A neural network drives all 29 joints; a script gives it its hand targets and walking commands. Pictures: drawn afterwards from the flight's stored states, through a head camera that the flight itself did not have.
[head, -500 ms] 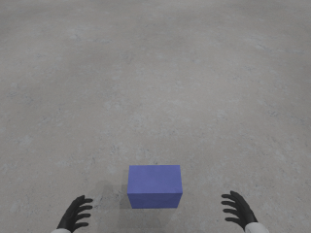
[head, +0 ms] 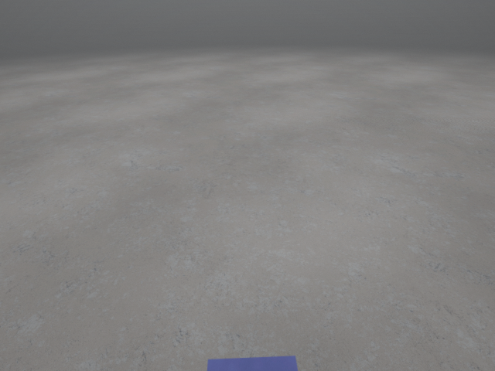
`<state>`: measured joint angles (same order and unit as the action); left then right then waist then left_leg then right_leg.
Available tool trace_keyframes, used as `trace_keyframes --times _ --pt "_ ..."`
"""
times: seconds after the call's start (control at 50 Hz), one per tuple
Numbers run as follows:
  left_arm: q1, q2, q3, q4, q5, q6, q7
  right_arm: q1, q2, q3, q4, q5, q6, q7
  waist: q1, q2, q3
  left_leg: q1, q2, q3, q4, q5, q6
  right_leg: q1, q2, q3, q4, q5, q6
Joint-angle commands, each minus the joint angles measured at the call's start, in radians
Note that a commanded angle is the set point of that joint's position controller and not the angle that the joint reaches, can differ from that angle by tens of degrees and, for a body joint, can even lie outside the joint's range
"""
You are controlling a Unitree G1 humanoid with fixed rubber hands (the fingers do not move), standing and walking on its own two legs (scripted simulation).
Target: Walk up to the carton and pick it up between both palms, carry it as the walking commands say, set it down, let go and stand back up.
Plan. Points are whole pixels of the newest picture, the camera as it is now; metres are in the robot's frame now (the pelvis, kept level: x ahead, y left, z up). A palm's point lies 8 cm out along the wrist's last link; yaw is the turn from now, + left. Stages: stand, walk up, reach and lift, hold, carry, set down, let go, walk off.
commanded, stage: stand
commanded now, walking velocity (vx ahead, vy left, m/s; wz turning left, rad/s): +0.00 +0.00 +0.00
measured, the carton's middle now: out of the picture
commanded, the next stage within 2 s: none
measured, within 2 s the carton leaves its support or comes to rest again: neither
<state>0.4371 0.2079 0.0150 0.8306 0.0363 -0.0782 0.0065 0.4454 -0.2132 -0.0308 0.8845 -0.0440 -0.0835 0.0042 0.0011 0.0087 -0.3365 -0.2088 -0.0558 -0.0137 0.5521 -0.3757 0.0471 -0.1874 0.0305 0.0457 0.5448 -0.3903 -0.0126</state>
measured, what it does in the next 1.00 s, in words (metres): stands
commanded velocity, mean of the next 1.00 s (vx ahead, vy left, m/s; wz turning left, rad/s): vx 0.00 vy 0.00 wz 0.00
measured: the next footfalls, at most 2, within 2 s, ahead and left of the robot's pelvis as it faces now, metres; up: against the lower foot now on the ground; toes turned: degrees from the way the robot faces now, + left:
none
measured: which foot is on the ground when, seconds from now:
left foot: down 0.00-1.00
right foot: down 0.00-1.00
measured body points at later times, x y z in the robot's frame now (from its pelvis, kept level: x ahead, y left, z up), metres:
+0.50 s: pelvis -0.01 +0.01 +0.00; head -0.10 +0.00 +0.44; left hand -0.07 +0.21 -0.17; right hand -0.07 -0.19 -0.18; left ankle -0.06 +0.09 -0.73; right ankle -0.07 -0.12 -0.73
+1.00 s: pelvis -0.04 +0.01 +0.00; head -0.10 +0.00 +0.45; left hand -0.11 +0.20 -0.16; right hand -0.10 -0.18 -0.17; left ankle -0.06 +0.09 -0.73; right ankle -0.07 -0.12 -0.73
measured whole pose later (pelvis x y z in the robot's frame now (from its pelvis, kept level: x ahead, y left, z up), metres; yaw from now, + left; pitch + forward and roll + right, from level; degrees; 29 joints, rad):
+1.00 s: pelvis -0.04 +0.01 +0.00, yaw +0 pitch +0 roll +0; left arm 0.50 0.08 0.00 1.12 0.03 -0.01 0.05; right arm 0.46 -0.09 0.01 1.15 -0.03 -0.02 -0.04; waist 0.00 0.01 -0.15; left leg -0.23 -0.07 0.00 0.54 -0.31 0.06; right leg -0.23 0.01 0.06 0.56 -0.34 0.01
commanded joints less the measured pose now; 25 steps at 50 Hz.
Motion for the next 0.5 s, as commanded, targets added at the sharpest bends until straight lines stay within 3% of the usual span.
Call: trace_keyframes --times 0.0,0.02,0.06,0.08,0.1,0.12,0.14,0.18,0.26,0.28,0.3,0.32,0.34,0.38,0.44,0.46,0.48 --pt "0.015 0.098 0.026 -0.051 -0.008 -0.021 0.018 -0.021 -0.127 -0.024 -0.039 -0.001 -0.023 -0.013 0.012 -0.023 0.363 -0.162 0.153 -0.161 -0.111 0.428 0.01 -0.14 -0.116 0.12 -0.097 0.274 -0.025" --pt "0.011 0.132 0.034 -0.039 -0.002 -0.017 0.019 0.005 -0.109 -0.015 -0.023 0.004 -0.022 -0.015 0.0 0.002 0.388 -0.173 0.145 -0.159 -0.121 0.386 0.007 -0.156 -0.119 0.122 -0.093 0.272 -0.025" --pt "0.074 0.079 0.022 -0.005 -0.007 -0.013 0.025 0.018 -0.088 -0.005 0.014 0.003 -0.016 -0.02 0.013 0.007 0.364 -0.13 0.147 -0.157 -0.102 0.449 0.02 -0.168 -0.118 0.125 -0.084 0.294 -0.032" --pt "0.08 0.091 0.021 0.011 -0.01 -0.009 0.027 0.032 -0.101 -0.008 0.019 0.008 -0.015 -0.022 0.004 -0.036 0.363 -0.146 0.146 -0.171 -0.091 0.422 0.019 -0.152 -0.112 0.112 -0.078 0.298 -0.032" --pt "0.092 0.1 0.029 0.025 -0.011 -0.01 0.028 0.028 -0.101 -0.002 0.04 0.008 -0.011 -0.024 0.01 -0.008 0.364 -0.133 0.144 -0.153 -0.101 0.439 0.023 -0.172 -0.108 0.108 -0.076 0.267 -0.031" --pt "0.086 0.091 0.024 0.026 -0.006 -0.007 0.031 0.033 -0.109 -0.004 0.047 0.005 -0.008 -0.026 0.009 -0.031 0.371 -0.154 0.144 -0.15 -0.097 0.447 0.024 -0.16 -0.106 0.104 -0.072 0.288 -0.033" --pt "0.115 0.067 0.021 0.057 -0.004 0.001 0.031 0.051 -0.072 0.009 0.063 0.004 -0.007 -0.026 0.006 0.011 0.374 -0.131 0.145 -0.154 -0.091 0.426 0.026 -0.183 -0.11 0.1 -0.062 0.264 -0.027" --pt "0.122 0.051 0.017 0.074 -0.008 0.009 0.042 0.064 -0.072 0.012 0.092 0.008 0.001 -0.03 0.0 0.007 0.381 -0.114 0.145 -0.15 -0.087 0.496 0.03 -0.203 -0.098 0.088 -0.056 0.238 -0.032" --pt "0.135 0.03 0.007 0.112 -0.007 0.014 0.037 0.099 -0.039 0.027 0.127 0.013 0.012 -0.035 -0.015 -0.012 0.389 -0.109 0.145 -0.148 -0.077 0.438 0.029 -0.207 -0.102 0.087 -0.045 0.248 -0.038" --pt "0.169 0.021 0.001 0.129 -0.013 0.019 0.043 0.115 -0.044 0.028 0.149 0.007 0.017 -0.039 -0.003 0.024 0.431 -0.134 0.142 -0.146 -0.084 0.398 0.03 -0.214 -0.108 0.105 -0.06 0.213 -0.039" --pt "0.158 0.036 0.006 0.134 -0.003 0.022 0.046 0.107 -0.014 0.039 0.153 0.006 0.025 -0.044 -0.003 -0.011 0.419 -0.136 0.149 -0.157 -0.092 0.421 0.032 -0.203 -0.108 0.088 -0.04 0.235 -0.039" --pt "0.183 0.019 0.003 0.147 -0.009 0.031 0.046 0.134 -0.018 0.042 0.164 0.006 0.028 -0.05 -0.008 0.032 0.419 -0.124 0.153 -0.159 -0.086 0.424 0.033 -0.217 -0.101 0.094 -0.042 0.202 -0.039" --pt "0.185 0.013 0.006 0.157 -0.009 0.032 0.045 0.088 -0.045 0.03 0.152 0.007 0.027 -0.047 -0.001 -0.029 0.41 -0.134 0.146 -0.17 -0.088 0.385 0.042 -0.203 -0.098 0.086 -0.053 0.196 -0.038" --pt "0.202 -0.009 0.0 0.171 -0.012 0.034 0.049 0.109 -0.038 0.037 0.174 0.01 0.028 -0.045 0.0 0.01 0.406 -0.124 0.141 -0.155 -0.099 0.358 0.035 -0.184 -0.103 0.089 -0.048 0.222 -0.037" --pt "0.188 -0.017 -0.006 0.188 -0.012 0.035 0.053 0.106 -0.007 0.04 0.187 0.007 0.038 -0.048 -0.005 -0.041 0.446 -0.173 0.141 -0.165 -0.108 0.313 0.037 -0.18 -0.111 0.099 -0.063 0.225 -0.042" --pt "0.176 -0.035 -0.007 0.197 -0.019 0.039 0.056 0.113 -0.008 0.039 0.192 0.01 0.036 -0.051 -0.017 -0.011 0.451 -0.144 0.128 -0.146 -0.102 0.284 0.034 -0.211 -0.105 0.101 -0.066 0.199 -0.046" --pt "0.18 0.009 0.007 0.202 -0.016 0.042 0.052 0.089 -0.014 0.036 0.191 0.008 0.037 -0.05 -0.005 -0.023 0.478 -0.191 0.127 -0.168 -0.121 0.293 0.039 -0.189 -0.104 0.097 -0.073 0.183 -0.045"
